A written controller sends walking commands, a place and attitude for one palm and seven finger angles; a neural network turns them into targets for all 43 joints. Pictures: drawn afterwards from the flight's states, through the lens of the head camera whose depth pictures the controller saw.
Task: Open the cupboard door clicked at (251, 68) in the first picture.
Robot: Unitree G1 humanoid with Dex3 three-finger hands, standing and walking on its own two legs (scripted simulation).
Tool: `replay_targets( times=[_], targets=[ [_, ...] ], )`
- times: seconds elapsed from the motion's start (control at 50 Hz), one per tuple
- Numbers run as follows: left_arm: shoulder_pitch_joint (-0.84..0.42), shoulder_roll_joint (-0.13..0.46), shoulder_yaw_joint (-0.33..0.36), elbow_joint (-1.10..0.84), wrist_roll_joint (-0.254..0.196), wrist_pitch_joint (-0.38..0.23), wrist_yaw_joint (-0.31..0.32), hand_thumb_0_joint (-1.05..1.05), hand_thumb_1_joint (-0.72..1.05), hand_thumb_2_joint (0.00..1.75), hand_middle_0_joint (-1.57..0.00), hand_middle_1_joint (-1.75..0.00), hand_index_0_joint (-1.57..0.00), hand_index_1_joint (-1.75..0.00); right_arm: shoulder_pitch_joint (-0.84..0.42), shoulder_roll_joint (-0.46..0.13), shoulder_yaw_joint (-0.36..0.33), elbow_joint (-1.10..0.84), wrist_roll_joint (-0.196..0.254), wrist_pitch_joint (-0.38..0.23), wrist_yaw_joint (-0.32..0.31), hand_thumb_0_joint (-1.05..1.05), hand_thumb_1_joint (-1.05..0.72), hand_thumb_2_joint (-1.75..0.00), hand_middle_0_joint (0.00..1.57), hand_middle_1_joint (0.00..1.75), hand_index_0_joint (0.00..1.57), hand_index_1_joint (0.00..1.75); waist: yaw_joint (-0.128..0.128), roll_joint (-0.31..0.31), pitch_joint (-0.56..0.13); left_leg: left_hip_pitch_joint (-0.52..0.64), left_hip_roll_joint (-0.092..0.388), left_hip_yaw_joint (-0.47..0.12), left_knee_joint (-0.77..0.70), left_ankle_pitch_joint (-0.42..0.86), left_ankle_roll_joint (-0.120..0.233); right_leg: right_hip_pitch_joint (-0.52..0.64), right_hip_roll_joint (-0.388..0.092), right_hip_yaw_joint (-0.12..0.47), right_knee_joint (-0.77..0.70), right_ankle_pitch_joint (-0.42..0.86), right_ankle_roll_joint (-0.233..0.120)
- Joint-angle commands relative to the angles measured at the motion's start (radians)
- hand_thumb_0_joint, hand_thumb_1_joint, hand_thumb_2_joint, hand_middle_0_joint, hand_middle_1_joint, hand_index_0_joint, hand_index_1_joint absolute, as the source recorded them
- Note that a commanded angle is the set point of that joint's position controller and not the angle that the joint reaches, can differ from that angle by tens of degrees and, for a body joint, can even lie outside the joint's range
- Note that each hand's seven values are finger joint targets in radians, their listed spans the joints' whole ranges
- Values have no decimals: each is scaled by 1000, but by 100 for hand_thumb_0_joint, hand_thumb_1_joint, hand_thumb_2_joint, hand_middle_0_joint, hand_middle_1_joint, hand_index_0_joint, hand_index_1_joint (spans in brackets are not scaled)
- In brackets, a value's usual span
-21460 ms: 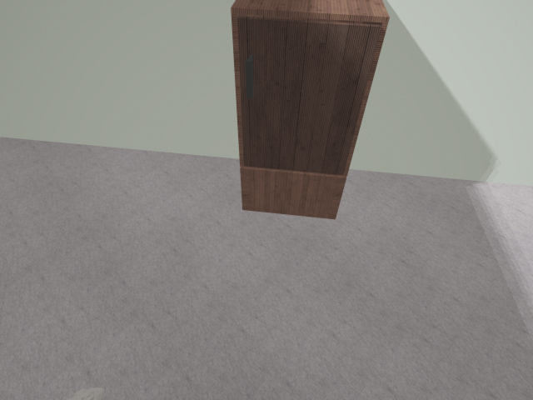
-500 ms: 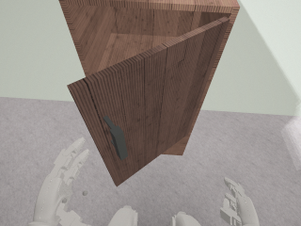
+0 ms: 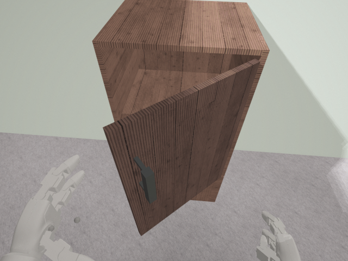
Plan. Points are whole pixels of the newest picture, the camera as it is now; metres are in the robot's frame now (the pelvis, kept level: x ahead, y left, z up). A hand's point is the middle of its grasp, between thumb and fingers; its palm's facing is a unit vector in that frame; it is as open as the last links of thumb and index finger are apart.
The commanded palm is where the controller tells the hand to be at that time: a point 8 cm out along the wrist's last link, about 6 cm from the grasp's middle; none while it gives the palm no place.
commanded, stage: draw the hand back to the body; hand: left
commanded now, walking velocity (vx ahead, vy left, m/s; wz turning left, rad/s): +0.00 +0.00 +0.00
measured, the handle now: (144, 180) +0.30 +0.10 +0.03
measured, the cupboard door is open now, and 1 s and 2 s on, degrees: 42 42 42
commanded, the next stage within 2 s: step back with the hand held close in 1.04 s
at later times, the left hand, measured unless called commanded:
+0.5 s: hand (27, 176) +0.21 +0.26 +0.18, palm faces +0.36 -0.84 -0.40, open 11.0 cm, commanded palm +0.16 +0.30 +0.20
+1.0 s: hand (24, 165) +0.21 +0.25 +0.21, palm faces +0.42 -0.82 -0.38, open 7.5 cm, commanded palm +0.16 +0.29 +0.23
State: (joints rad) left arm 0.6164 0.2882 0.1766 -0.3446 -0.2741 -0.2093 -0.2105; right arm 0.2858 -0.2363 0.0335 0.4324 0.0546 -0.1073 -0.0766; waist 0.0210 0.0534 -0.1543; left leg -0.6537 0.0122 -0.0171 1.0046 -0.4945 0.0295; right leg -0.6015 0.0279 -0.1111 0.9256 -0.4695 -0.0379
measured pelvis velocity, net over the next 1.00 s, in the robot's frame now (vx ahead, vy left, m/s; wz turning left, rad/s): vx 0.01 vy -0.01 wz -0.03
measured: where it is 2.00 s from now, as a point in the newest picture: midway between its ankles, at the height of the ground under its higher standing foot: outside the picture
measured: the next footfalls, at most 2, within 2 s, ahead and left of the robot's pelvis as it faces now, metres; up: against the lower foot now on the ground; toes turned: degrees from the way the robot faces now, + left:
none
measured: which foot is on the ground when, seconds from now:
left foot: down 0.00-1.00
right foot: down 0.00-1.00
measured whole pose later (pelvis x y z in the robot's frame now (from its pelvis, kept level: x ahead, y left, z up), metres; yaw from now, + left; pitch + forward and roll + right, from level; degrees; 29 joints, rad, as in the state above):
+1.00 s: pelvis +0.01 -0.01 +0.06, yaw -2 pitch -5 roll -1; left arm 0.46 0.34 0.33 -0.39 -0.07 -0.07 0.11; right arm 0.21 -0.23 0.03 0.63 0.01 -0.10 -0.07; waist 0.07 0.05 0.02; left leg -0.08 0.01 0.03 0.43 -0.26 0.02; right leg -0.06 0.04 -0.05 0.38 -0.23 -0.04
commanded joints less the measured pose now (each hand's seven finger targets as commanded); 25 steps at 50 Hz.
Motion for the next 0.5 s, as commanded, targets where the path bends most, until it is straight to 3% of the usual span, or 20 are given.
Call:
replay_targets(
  times=[0.0, 0.06, 0.14, 0.18, 0.26, 0.36, 0.48],
  targets=[
    [48, 118, 36, -269, 156, 74, 242, 0, -22, 42, -16, -30, -16, -30, -90, -68, -35, -153, -18, -40, -38, 0, -90, -90, 20, 30, 20, 30, 18, 45, 12, 139, -1, -10, -273, 200, -8, 120, -34, 104, -269, 167, 4],
    [14, 144, 47, -292, 199, 118, 315, 0, -12, 47, -16, -30, -16, -30, -107, -81, -32, -139, -23, -23, -45, 0, -90, -90, 20, 30, 20, 30, 13, -16, 20, 208, 9, -15, -318, 229, 0, 165, -32, 91, -310, 193, 10],
    [-42, 166, 64, -321, 227, 128, 353, 0, 2, 52, -17, -30, -17, -30, -123, -90, -20, -114, -31, -36, -49, 0, -90, -90, 20, 30, 20, 30, 17, 12, 30, 300, 18, -32, -403, 278, -1, 235, -34, 78, -348, 229, 8],
    [-64, 165, 65, -324, 233, 131, 359, 0, 9, 55, -17, -30, -17, -30, -125, -91, -16, -100, -33, -45, -45, 0, -90, -90, 20, 30, 20, 30, 19, 35, 46, 335, 22, -41, -442, 298, -7, 265, -34, 75, -370, 233, 9],
    [-91, 173, 96, -306, 234, 129, 364, 0, 23, 62, -18, -30, -18, -30, -142, -94, -14, -69, -38, -63, -38, 0, -90, -90, 20, 30, 20, 30, 26, 13, 75, 392, 31, -52, -510, 352, -16, 334, -33, 71, -415, 266, 8],
    [-94, 192, 152, -298, 230, 124, 357, 0, 41, 69, -18, -30, -18, -30, -162, -96, -19, -35, -44, -69, -21, 0, -90, -90, 20, 30, 20, 30, 41, 23, 77, 460, 38, -37, -557, 511, -31, 426, -32, 72, -460, 362, 7],
    [-158, 218, 213, -309, 219, 110, 349, 0, 62, 78, -19, -30, -19, -30, -180, -103, -27, -11, -49, -63, -6, 0, -90, -90, 20, 30, 20, 30, 44, 24, 81, 506, 41, -27, -604, 543, -34, 487, -28, 80, -511, 402, 7]
  ],
)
